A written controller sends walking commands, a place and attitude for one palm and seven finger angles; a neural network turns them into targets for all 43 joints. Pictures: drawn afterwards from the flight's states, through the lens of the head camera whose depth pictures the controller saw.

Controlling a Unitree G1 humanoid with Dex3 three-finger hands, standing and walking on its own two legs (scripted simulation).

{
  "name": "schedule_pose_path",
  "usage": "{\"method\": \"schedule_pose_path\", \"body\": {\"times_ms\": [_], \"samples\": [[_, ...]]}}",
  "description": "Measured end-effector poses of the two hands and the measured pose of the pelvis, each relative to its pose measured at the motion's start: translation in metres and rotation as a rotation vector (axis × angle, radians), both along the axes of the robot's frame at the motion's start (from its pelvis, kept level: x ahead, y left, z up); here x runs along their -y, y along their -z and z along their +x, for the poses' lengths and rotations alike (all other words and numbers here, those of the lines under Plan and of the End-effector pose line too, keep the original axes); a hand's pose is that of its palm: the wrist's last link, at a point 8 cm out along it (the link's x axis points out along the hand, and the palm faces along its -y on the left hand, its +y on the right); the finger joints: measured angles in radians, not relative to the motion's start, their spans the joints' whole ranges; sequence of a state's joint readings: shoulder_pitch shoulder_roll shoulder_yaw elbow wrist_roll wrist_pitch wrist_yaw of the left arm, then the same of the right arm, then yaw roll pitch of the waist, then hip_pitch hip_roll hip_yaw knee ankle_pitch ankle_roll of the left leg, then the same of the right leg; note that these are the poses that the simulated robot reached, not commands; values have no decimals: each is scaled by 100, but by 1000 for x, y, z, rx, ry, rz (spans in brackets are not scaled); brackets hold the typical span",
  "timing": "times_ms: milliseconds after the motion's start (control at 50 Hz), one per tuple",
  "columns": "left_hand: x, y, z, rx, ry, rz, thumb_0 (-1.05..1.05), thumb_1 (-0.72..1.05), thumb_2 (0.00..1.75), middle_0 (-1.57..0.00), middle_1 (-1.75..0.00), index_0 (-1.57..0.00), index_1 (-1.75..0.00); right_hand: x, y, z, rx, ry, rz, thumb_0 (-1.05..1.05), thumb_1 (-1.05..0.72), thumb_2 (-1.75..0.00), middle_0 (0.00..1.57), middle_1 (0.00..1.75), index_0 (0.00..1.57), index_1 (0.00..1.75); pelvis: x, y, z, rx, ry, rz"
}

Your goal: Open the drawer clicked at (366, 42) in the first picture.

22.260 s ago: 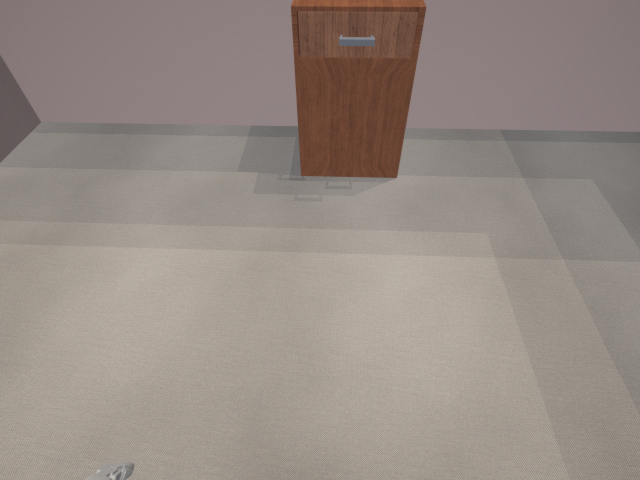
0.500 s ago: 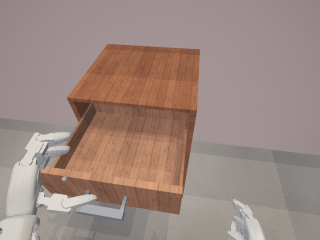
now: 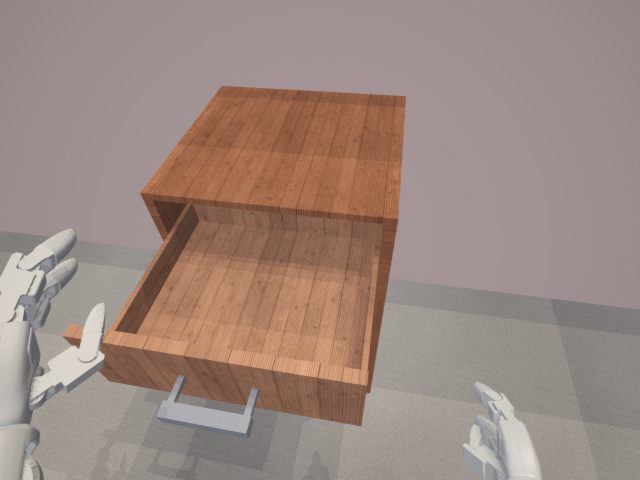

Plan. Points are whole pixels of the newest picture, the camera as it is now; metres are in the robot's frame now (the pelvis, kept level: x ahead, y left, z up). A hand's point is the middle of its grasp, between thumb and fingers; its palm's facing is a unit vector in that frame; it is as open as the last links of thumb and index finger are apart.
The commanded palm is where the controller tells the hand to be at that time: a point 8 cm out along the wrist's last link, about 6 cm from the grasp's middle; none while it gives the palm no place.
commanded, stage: draw the hand back to the body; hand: left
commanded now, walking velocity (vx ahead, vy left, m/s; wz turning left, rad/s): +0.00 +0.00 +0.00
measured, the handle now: (210, 404) +0.23 +0.20 -0.10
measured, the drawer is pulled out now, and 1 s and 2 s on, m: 0.29 0.29 0.29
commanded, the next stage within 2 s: step back with the hand held close in 0.18 s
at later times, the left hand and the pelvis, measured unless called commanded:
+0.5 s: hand (97, 339) +0.19 +0.24 +0.16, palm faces +0.32 -0.81 -0.50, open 7.4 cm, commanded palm +0.12 +0.29 +0.17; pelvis -0.01 +0.01 +0.00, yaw -1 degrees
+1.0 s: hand (51, 417) +0.13 +0.24 +0.16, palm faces +0.35 -0.81 -0.47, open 7.4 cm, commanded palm +0.06 +0.29 +0.17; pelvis -0.07 +0.01 -0.01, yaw +0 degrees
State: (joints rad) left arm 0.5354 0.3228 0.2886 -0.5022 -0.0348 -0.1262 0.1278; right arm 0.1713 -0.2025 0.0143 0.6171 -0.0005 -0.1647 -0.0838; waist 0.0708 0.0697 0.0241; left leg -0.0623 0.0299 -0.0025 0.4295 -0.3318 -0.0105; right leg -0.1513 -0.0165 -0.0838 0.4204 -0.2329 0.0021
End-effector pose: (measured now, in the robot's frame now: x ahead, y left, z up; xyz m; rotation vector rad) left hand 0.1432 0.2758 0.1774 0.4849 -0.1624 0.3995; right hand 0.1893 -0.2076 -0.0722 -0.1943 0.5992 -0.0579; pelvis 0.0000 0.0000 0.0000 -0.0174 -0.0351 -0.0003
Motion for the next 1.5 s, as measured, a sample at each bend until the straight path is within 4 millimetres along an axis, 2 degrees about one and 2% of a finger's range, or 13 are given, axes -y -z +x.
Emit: {"method": "schedule_pose_path", "body": {"times_ms": [200, 300, 400, 540, 640, 760, 960, 1140, 1320, 1420, 1500], "samples": [[2, 4, 0, -26, 9, -8, 2, 85, 88, -22, -33, -21, -33, -2, 4, -5, -20, -2, 4, 1, -91, -90, 20, 30, 20, 30, -1, 0, 0, -1, 1, 0], [1, 3, 1, -22, 6, -6, 2, 88, 89, -21, -31, -21, -32, 0, 5, -7, -26, 3, 1, 1, -91, -90, 20, 30, 20, 30, -1, 0, 0, 0, 2, 0], [-5, -7, 7, 15, 27, 56, 2, 89, 90, -21, -30, -21, -31, 4, 5, -13, -61, 25, -11, 1, -91, -90, 20, 30, 20, 30, -2, 0, -7, -31, 9, 2], [2, 0, 12, -49, 129, 96, 2, 89, 90, -21, -30, -21, -31, 18, 7, -31, -114, 108, -32, 1, -91, -90, 20, 30, 20, 30, -10, 1, -17, -72, 15, 13], [-2, 3, 1, -77, 156, 125, 2, 89, 90, -22, -30, -21, -31, 21, 7, -46, -130, 148, -45, 1, -91, -90, 20, 30, 20, 30, -13, 4, -27, -79, 10, 17], [-11, 4, -22, -50, 114, 122, 2, 89, 90, -22, -30, -21, -31, 15, 8, -60, -123, 133, -52, 1, -91, -90, 20, 30, 20, 29, -13, 7, -42, -77, 6, 20], [-4, 5, -53, 37, 90, 76, 2, 89, 90, -21, -30, -21, -31, 8, 9, -85, -96, 79, -53, 1, -91, -90, 20, 30, 20, 30, -9, 12, -69, -75, 5, 18], [-1, 0, -65, 68, 105, 117, 2, 89, 90, -21, -30, -21, -31, 17, 11, -110, -93, 98, -56, 1, -91, -90, 20, 30, 20, 30, -6, 14, -85, -75, 6, 18], [-2, 4, -70, 63, 126, 114, 2, 89, 90, -21, -30, -21, -31, 28, 16, -130, -136, 125, -92, 1, -91, -90, 20, 30, 20, 30, -10, 16, -97, -88, 7, 11], [-7, 6, -73, 53, 123, 135, 2, 89, 90, -22, -30, -21, -31, 25, 15, -135, -136, 132, -110, 1, -91, -90, 20, 30, 20, 30, -11, 16, -100, -94, -10, 5], [-5, 4, -80, 57, 103, 129, 2, 89, 90, -22, -30, -21, -31, 19, 17, -133, -130, 106, -91, 1, -91, -90, 20, 30, 20, 30, -2, 16, -99, -118, -19, 6]]}}
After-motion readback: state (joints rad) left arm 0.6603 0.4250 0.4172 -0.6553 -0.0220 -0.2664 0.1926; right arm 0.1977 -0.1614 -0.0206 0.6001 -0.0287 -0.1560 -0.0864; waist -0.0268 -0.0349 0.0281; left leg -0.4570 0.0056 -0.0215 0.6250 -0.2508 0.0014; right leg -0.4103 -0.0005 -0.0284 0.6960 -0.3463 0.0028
